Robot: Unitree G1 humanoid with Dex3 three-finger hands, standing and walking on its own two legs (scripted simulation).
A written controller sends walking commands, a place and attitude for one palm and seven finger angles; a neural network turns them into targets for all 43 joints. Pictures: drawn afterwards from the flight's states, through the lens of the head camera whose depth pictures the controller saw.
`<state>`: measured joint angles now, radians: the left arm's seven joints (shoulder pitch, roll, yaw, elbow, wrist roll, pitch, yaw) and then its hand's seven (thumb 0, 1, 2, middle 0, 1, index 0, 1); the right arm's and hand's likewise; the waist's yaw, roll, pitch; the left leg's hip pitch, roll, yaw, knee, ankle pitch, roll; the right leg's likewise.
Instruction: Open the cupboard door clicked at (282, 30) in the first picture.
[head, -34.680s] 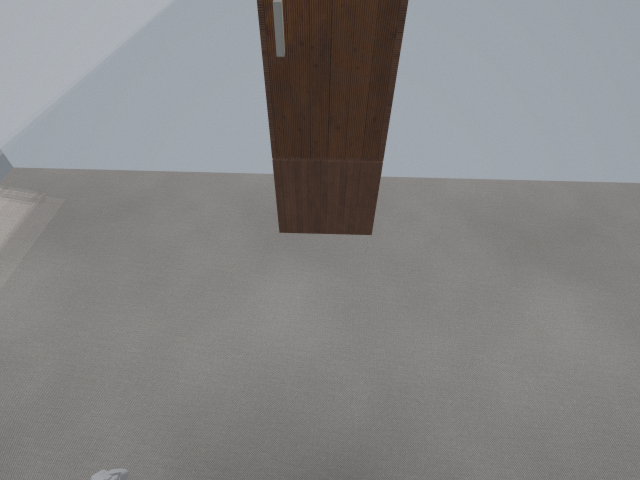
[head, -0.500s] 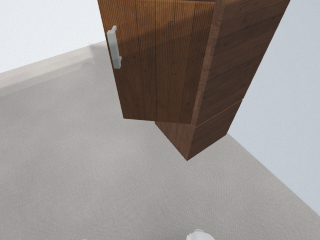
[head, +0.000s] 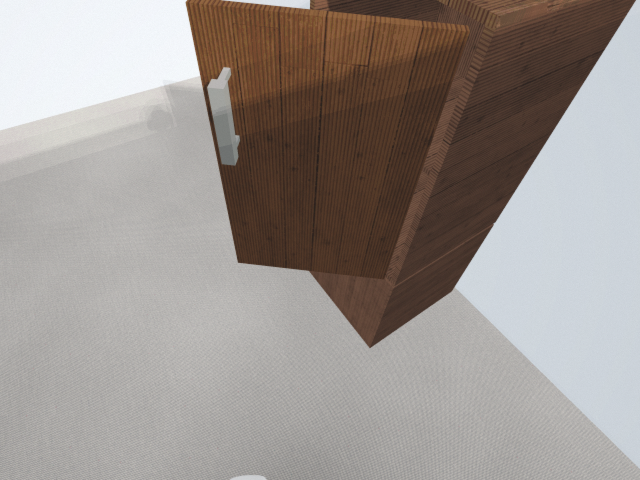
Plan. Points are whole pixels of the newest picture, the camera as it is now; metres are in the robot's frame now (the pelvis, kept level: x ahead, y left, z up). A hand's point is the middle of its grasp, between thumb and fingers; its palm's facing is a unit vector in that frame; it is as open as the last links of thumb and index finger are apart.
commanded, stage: come to a stop and stand still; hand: left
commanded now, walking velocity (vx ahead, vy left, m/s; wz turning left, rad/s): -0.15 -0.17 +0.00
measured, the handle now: (227, 117) +0.59 +0.19 +0.11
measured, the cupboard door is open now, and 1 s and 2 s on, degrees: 49 49 49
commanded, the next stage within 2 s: look again from close up in 0.80 s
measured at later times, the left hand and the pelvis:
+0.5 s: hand out of the picture +0.01 +0.14 -0.16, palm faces -0.01 -0.98 -0.22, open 7.3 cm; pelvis -0.03 -0.04 +0.01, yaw -1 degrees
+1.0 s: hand out of the picture -0.03 +0.11 -0.17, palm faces +0.00 -0.98 -0.18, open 7.3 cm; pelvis -0.02 -0.05 +0.01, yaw -2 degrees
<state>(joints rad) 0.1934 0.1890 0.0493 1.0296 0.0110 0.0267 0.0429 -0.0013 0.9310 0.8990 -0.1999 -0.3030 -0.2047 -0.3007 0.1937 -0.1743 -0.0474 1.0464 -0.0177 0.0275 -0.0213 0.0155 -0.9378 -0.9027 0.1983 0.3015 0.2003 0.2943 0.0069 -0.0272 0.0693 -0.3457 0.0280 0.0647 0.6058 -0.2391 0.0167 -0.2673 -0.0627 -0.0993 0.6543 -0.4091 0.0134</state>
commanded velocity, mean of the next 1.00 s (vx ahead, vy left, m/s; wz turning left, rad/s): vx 0.00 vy -0.03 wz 0.00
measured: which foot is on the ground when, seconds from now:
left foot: down 0.00-1.00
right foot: up 0.00-0.36, down 0.38-1.00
